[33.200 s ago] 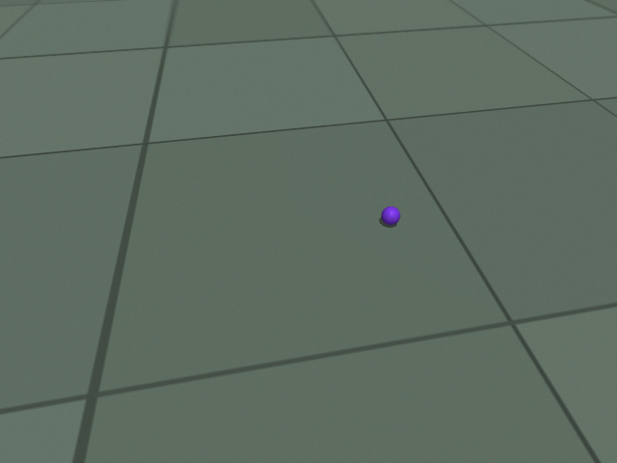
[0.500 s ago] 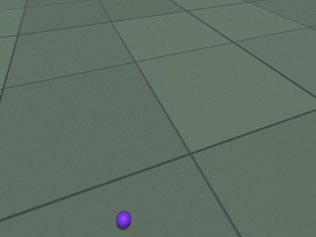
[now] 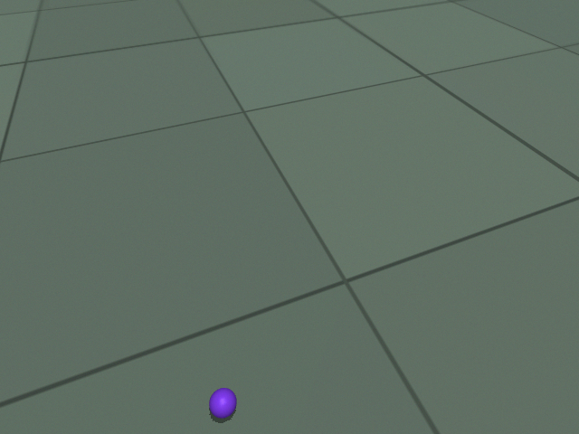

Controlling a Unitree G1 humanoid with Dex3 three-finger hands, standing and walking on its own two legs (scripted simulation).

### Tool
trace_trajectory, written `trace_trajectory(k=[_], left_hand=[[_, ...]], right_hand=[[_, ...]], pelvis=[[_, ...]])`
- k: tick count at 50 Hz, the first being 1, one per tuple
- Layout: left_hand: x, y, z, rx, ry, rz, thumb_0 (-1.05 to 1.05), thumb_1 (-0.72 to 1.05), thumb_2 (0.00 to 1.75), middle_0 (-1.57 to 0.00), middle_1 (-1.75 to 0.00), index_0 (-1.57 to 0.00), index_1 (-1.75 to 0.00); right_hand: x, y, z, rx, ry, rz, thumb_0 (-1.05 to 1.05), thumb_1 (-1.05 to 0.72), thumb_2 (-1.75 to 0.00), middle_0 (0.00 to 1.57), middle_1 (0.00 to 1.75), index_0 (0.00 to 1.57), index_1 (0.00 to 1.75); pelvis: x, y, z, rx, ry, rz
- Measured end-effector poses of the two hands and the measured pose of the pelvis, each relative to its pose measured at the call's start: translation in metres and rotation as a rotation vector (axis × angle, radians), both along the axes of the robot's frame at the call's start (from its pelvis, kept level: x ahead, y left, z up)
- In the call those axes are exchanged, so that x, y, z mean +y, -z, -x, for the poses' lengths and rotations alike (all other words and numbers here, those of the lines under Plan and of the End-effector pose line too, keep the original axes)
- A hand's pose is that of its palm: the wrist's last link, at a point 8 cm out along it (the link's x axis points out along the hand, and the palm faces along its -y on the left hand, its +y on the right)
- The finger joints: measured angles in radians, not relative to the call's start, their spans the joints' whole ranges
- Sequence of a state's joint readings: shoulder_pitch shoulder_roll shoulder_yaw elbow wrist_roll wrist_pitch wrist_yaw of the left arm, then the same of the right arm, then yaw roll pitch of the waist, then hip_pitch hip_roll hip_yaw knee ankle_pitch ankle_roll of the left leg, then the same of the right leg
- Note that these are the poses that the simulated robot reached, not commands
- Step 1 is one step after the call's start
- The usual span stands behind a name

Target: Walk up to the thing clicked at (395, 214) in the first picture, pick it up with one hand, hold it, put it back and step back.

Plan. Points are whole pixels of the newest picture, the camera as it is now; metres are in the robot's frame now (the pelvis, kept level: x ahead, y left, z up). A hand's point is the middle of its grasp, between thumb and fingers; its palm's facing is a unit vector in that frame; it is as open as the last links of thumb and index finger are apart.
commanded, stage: stand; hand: left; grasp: from above
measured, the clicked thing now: (223, 402) +0.40 +0.22 -0.74
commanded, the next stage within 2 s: step back in 0.58 s
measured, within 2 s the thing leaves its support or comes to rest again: neither
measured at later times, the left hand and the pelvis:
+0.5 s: hand out of the picture +0.08 +0.24 -0.16, palm faces -0.01 -0.94 -0.33, open 7.4 cm; pelvis +0.00 +0.00 +0.00, yaw +0 degrees
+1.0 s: hand out of the picture +0.08 +0.31 -0.18, palm faces -0.02 -0.92 -0.38, open 7.4 cm; pelvis -0.07 +0.04 -0.02, yaw -1 degrees
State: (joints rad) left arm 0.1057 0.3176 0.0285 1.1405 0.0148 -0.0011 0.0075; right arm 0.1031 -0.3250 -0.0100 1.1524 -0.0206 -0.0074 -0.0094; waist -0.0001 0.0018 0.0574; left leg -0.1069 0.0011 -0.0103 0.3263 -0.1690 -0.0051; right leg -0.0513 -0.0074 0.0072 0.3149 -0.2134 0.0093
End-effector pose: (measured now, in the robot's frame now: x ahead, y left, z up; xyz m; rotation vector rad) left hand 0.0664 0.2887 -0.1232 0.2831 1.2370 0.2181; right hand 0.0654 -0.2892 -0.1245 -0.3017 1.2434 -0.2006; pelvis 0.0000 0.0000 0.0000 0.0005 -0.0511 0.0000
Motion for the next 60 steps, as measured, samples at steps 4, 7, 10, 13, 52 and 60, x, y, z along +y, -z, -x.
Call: trace_trajectory(k=[4,7,10,13,52,60], left_hand=[[0.000,-0.001,-0.001,-0.002,0.006,-0.001,0.00,0.90,0.90,-0.21,-0.30,-0.20,-0.30],[0.001,0.000,-0.002,0.000,0.008,-0.002,0.00,0.90,0.90,-0.21,-0.30,-0.20,-0.30],[0.001,0.000,-0.001,0.004,0.010,-0.001,0.00,0.90,0.90,-0.21,-0.30,-0.20,-0.30],[0.001,0.000,-0.001,0.006,0.011,-0.001,0.00,0.90,0.90,-0.21,-0.30,-0.20,-0.30],[0.060,0.015,0.007,-0.085,0.089,-0.047,0.00,0.90,0.90,-0.21,-0.30,-0.20,-0.30],[0.051,0.020,0.069,0.003,0.126,-0.040,0.00,0.90,0.90,-0.21,-0.30,-0.20,-0.30]], right_hand=[[0.000,0.000,-0.001,0.001,-0.001,-0.002,0.01,-0.90,-0.90,0.20,0.30,0.20,0.30],[0.000,0.000,-0.001,0.002,0.000,-0.003,0.01,-0.90,-0.90,0.20,0.30,0.20,0.30],[0.000,0.000,-0.001,0.005,0.000,-0.005,0.01,-0.90,-0.90,0.20,0.30,0.20,0.30],[-0.001,0.000,-0.001,0.007,0.000,-0.004,0.01,-0.90,-0.90,0.20,0.30,0.20,0.30],[0.014,-0.010,0.069,-0.010,0.008,0.100,0.01,-0.90,-0.90,0.20,0.30,0.20,0.30],[0.013,-0.008,0.103,-0.098,0.023,0.085,0.01,-0.90,-0.90,0.20,0.30,0.21,0.30]], pelvis=[[0.000,0.000,0.000,0.003,0.000,0.000],[0.000,0.000,-0.001,0.004,0.000,0.000],[-0.001,0.000,-0.001,0.007,0.000,0.000],[-0.001,0.000,-0.002,0.008,0.001,0.000],[0.038,0.019,0.075,0.012,0.037,0.027],[0.033,0.022,0.116,0.012,0.097,0.016]])
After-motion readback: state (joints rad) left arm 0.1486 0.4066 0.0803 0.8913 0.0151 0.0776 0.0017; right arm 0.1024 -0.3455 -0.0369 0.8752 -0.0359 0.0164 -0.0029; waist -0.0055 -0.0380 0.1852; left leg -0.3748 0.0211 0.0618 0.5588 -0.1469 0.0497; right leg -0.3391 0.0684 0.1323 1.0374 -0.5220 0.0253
